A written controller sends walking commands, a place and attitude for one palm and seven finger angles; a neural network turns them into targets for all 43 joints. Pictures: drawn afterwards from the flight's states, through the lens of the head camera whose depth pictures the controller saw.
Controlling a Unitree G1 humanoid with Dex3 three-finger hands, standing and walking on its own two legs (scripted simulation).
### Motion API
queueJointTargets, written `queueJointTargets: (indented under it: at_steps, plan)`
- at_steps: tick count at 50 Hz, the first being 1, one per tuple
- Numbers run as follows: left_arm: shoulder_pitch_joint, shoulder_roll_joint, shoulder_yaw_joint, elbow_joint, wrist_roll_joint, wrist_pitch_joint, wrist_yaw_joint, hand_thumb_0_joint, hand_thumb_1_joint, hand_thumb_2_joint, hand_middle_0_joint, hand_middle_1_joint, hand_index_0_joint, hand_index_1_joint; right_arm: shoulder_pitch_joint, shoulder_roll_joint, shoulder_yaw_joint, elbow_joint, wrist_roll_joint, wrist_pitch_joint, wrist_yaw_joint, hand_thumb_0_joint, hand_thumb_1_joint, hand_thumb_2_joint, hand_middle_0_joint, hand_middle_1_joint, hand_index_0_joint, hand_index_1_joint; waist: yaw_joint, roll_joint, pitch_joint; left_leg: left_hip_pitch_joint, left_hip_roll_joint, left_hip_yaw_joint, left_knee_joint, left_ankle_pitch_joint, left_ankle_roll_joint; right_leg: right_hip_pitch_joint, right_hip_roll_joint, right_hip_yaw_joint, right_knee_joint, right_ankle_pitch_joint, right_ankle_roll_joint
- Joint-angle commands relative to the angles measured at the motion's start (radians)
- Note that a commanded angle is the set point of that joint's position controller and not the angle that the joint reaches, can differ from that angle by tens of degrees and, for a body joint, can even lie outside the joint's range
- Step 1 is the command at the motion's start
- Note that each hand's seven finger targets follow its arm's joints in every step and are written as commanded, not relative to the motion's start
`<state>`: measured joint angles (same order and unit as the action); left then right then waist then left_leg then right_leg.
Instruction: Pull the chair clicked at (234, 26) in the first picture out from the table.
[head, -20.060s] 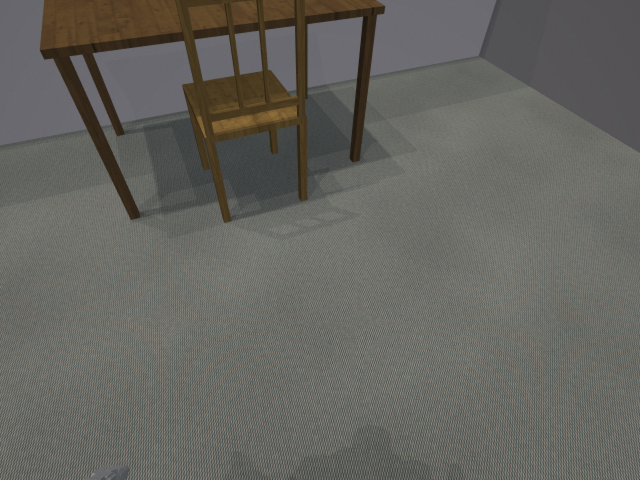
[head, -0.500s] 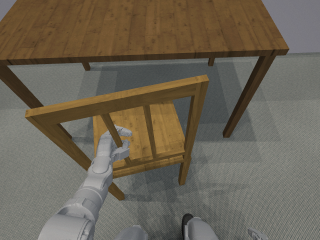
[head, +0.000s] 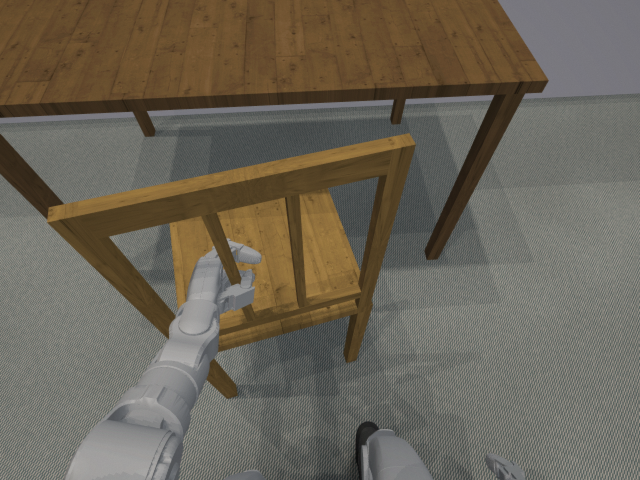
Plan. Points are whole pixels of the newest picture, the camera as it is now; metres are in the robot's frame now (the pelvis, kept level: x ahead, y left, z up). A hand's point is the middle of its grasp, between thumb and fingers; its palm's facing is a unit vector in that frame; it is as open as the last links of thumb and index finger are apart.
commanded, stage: step backward, pulling the chair out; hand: left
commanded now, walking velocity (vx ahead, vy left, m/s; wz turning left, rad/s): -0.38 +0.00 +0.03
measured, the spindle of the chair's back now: (234, 275) +0.40 +0.12 -0.06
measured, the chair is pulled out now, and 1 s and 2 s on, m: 0.20 0.22 0.27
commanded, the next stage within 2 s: none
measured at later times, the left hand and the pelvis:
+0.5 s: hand (246, 302) +0.35 +0.10 -0.05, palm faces -0.06 -0.98 -0.19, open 4.9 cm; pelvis +0.00 -0.01 +0.00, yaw -1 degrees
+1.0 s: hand (246, 302) +0.35 +0.10 -0.05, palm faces -0.03 -0.98 -0.20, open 4.9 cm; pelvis -0.01 -0.01 +0.00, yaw +1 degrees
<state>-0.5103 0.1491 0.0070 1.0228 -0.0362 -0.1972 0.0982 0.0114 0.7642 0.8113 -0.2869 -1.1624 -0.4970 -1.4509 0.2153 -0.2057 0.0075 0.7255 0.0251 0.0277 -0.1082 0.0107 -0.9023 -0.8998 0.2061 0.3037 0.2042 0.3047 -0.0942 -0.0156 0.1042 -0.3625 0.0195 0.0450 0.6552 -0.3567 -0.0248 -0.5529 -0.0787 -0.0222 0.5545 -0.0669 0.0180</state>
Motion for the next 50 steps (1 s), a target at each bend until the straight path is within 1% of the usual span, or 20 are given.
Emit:
queueJointTargets:
  at_steps: [1, 3, 4, 7, 11, 16, 19, 23, 27, 31, 32, 34, 36, 37, 39, 42, 45, 46, 48, 50]
  plan:
    - [-0.238, 0.128, -0.006, -0.232, 0.033, -0.087, 0.010, 0.000, 0.900, 0.900, -0.500, -1.450, -0.500, -1.450, 0.036, -0.163, -0.050, -0.110, 0.001, -0.041, -0.020, 0.000, -0.900, -0.900, 0.200, 0.300, 0.200, 0.300, 0.058, 0.048, -0.409, -0.054, 0.116, -0.095, -0.192, 0.027, 0.037, 0.351, -0.080, 0.097, -0.045, -0.112, -0.026]
    - [-0.247, 0.133, -0.006, -0.244, 0.031, -0.083, 0.013, 0.000, 0.900, 0.900, -0.500, -1.450, -0.500, -1.450, 0.036, -0.167, -0.050, -0.116, 0.004, -0.043, -0.022, 0.000, -0.900, -0.900, 0.200, 0.300, 0.200, 0.300, 0.061, 0.054, -0.391, -0.070, 0.138, -0.097, -0.210, 0.056, 0.043, 0.355, -0.061, 0.085, -0.010, -0.108, -0.020]
    - [-0.259, 0.121, -0.013, -0.246, 0.032, -0.086, 0.013, 0.000, 0.900, 0.900, -0.500, -1.450, -0.500, -1.450, 0.043, -0.163, -0.052, -0.119, 0.007, -0.046, -0.022, 0.000, -0.900, -0.900, 0.200, 0.300, 0.200, 0.300, 0.060, 0.031, -0.396, -0.066, 0.138, -0.095, -0.198, 0.072, 0.041, 0.356, -0.065, 0.088, -0.003, -0.089, -0.025]
    - [-0.300, 0.146, -0.006, -0.239, 0.035, -0.094, 0.016, 0.000, 0.900, 0.900, -0.500, -1.450, -0.500, -1.450, 0.061, -0.166, -0.060, -0.102, 0.007, -0.053, -0.026, 0.000, -0.900, -0.900, 0.200, 0.300, 0.200, 0.300, 0.052, 0.007, -0.385, -0.023, 0.117, -0.073, -0.160, 0.062, 0.030, 0.309, -0.088, 0.124, -0.051, -0.066, -0.037]
    - [-0.304, 0.145, -0.009, -0.194, 0.040, -0.111, 0.018, 0.000, 0.900, 0.900, -0.500, -1.450, -0.500, -1.450, 0.092, -0.160, -0.062, -0.076, 0.013, -0.061, -0.026, 0.000, -0.900, -0.900, 0.200, 0.300, 0.200, 0.300, 0.046, -0.038, -0.397, 0.030, 0.086, -0.055, -0.127, 0.043, 0.023, 0.275, -0.108, 0.144, -0.110, -0.080, -0.042]
    - [-0.310, 0.154, -0.005, -0.170, 0.046, -0.128, 0.021, 0.000, 0.900, 0.900, -0.500, -1.450, -0.500, -1.450, 0.088, -0.162, -0.061, -0.065, 0.015, -0.069, -0.029, 0.000, -0.900, -0.900, 0.200, 0.300, 0.200, 0.300, 0.047, -0.008, -0.412, 0.042, 0.093, -0.059, -0.151, 0.099, 0.024, 0.296, -0.095, 0.122, -0.098, -0.041, -0.033]
    - [-0.313, 0.161, -0.001, -0.172, 0.046, -0.131, 0.023, 0.000, 0.900, 0.900, -0.500, -1.450, -0.500, -1.450, 0.080, -0.164, -0.060, -0.069, 0.015, -0.071, -0.031, 0.000, -0.900, -0.900, 0.200, 0.300, 0.200, 0.300, 0.052, 0.039, -0.412, 0.023, 0.115, -0.065, -0.175, 0.151, 0.025, 0.322, -0.081, 0.103, -0.052, 0.006, -0.026]
    - [-0.310, 0.172, 0.005, -0.175, 0.046, -0.132, 0.025, 0.000, 0.900, 0.900, -0.500, -1.450, -0.500, -1.450, 0.082, -0.160, -0.062, -0.067, 0.017, -0.070, -0.032, 0.000, -0.900, -0.900, 0.200, 0.300, 0.200, 0.300, 0.051, 0.000, -0.424, 0.025, 0.105, -0.056, -0.152, 0.152, 0.018, 0.341, -0.097, 0.119, -0.063, 0.054, -0.034]
    - [-0.300, 0.177, 0.003, -0.159, 0.043, -0.127, 0.023, 0.000, 0.900, 0.900, -0.500, -1.450, -0.500, -1.450, 0.086, -0.161, -0.062, -0.058, 0.015, -0.069, -0.030, 0.000, -0.900, -0.900, 0.200, 0.300, 0.200, 0.300, 0.050, -0.036, -0.416, 0.053, 0.070, -0.043, -0.116, 0.059, 0.014, 0.305, -0.134, 0.150, -0.138, -0.011, -0.048]
    - [-0.310, 0.164, 0.000, -0.158, 0.048, -0.127, 0.023, 0.000, 0.900, 0.900, -0.500, -1.450, -0.500, -1.450, 0.078, -0.161, -0.056, -0.065, 0.016, -0.071, -0.029, 0.000, -0.900, -0.900, 0.200, 0.300, 0.200, 0.300, 0.050, -0.011, -0.428, 0.048, 0.085, -0.059, -0.155, 0.074, 0.022, 0.305, -0.106, 0.119, -0.126, -0.078, -0.032]
    - [-0.306, 0.166, -0.001, -0.159, 0.046, -0.126, 0.025, 0.000, 0.900, 0.900, -0.500, -1.450, -0.500, -1.450, 0.070, -0.170, -0.057, -0.067, 0.016, -0.073, -0.032, 0.000, -0.900, -0.900, 0.200, 0.300, 0.200, 0.300, 0.052, 0.025, -0.417, 0.040, 0.103, -0.073, -0.186, 0.106, 0.029, 0.307, -0.084, 0.098, -0.102, -0.076, -0.026]
    - [-0.308, 0.157, 0.002, -0.165, 0.047, -0.127, 0.026, 0.000, 0.900, 0.900, -0.500, -1.450, -0.500, -1.450, 0.057, -0.166, -0.054, -0.079, 0.015, -0.074, -0.032, 0.000, -0.900, -0.900, 0.200, 0.300, 0.200, 0.300, 0.057, 0.080, -0.398, -0.015, 0.147, -0.089, -0.228, 0.163, 0.038, 0.338, -0.051, 0.066, -0.003, -0.045, -0.016]
    - [-0.330, 0.139, -0.010, -0.183, 0.048, -0.130, 0.025, 0.000, 0.900, 0.900, -0.500, -1.450, -0.500, -1.450, 0.057, -0.160, -0.055, -0.087, 0.014, -0.075, -0.032, 0.000, -0.900, -0.900, 0.200, 0.300, 0.200, 0.300, 0.056, 0.106, -0.398, -0.035, 0.162, -0.090, -0.223, 0.209, 0.033, 0.352, -0.047, 0.062, 0.048, 0.016, -0.023]
    - [-0.332, 0.153, -0.004, -0.189, 0.045, -0.127, 0.026, 0.000, 0.900, 0.900, -0.500, -1.450, -0.500, -1.450, 0.053, -0.166, -0.058, -0.086, 0.012, -0.075, -0.034, 0.000, -0.900, -0.900, 0.200, 0.300, 0.200, 0.300, 0.057, 0.115, -0.388, -0.042, 0.171, -0.094, -0.224, 0.230, 0.036, 0.355, -0.048, 0.060, 0.066, 0.036, -0.024]
    - [-0.336, 0.152, -0.003, -0.191, 0.047, -0.126, 0.025, 0.000, 0.900, 0.900, -0.500, -1.450, -0.500, -1.450, 0.063, -0.158, -0.061, -0.084, 0.011, -0.074, -0.031, 0.000, -0.900, -0.900, 0.200, 0.300, 0.200, 0.300, 0.056, 0.089, -0.387, -0.049, 0.165, -0.083, -0.190, 0.219, 0.029, 0.356, -0.064, 0.083, 0.067, 0.070, -0.034]
    - [-0.328, 0.168, -0.001, -0.179, 0.041, -0.122, 0.023, 0.000, 0.900, 0.900, -0.500, -1.450, -0.500, -1.450, 0.088, -0.159, -0.068, -0.068, 0.015, -0.073, -0.031, 0.000, -0.900, -0.900, 0.200, 0.300, 0.200, 0.300, 0.050, -0.021, -0.397, -0.016, 0.099, -0.060, -0.106, 0.073, 0.014, 0.315, -0.120, 0.162, -0.042, 0.031, -0.061]
    - [-0.312, 0.195, 0.017, -0.144, 0.044, -0.117, 0.024, 0.000, 0.900, 0.900, -0.500, -1.450, -0.500, -1.450, 0.113, -0.147, -0.064, -0.043, 0.016, -0.076, -0.021, 0.000, -0.900, -0.900, 0.200, 0.300, 0.200, 0.300, 0.050, -0.154, -0.410, 0.053, 0.013, -0.023, 0.004, -0.091, 0.006, 0.260, -0.196, 0.220, -0.225, -0.143, -0.075]
    - [-0.301, 0.202, 0.026, -0.136, 0.048, -0.116, 0.025, 0.000, 0.900, 0.900, -0.500, -1.450, -0.500, -1.450, 0.110, -0.147, -0.065, -0.039, 0.015, -0.078, -0.018, 0.000, -0.900, -0.900, 0.200, 0.300, 0.200, 0.300, 0.054, -0.165, -0.424, 0.064, -0.001, -0.027, 0.057, -0.119, 0.006, 0.270, -0.213, 0.233, -0.263, -0.175, -0.083]
    - [-0.289, 0.206, 0.036, -0.120, 0.050, -0.107, 0.029, 0.000, 0.900, 0.900, -0.500, -1.450, -0.500, -1.450, 0.104, -0.157, -0.061, -0.035, 0.015, -0.081, -0.015, 0.000, -0.900, -0.900, 0.200, 0.300, 0.200, 0.300, 0.061, -0.168, -0.442, 0.058, -0.002, -0.050, 0.085, -0.131, 0.008, 0.305, -0.229, 0.217, -0.265, -0.144, -0.098]
    - [-0.307, 0.185, 0.027, -0.133, 0.052, -0.101, 0.027, 0.000, 0.900, 0.900, -0.500, -1.450, -0.500, -1.450, 0.095, -0.155, -0.051, -0.035, 0.012, -0.080, -0.016, 0.000, -0.900, -0.900, 0.200, 0.300, 0.200, 0.300, 0.047, -0.148, -0.469, 0.080, 0.014, -0.059, -0.003, -0.087, 0.011, 0.338, -0.211, 0.160, -0.220, -0.066, -0.079]
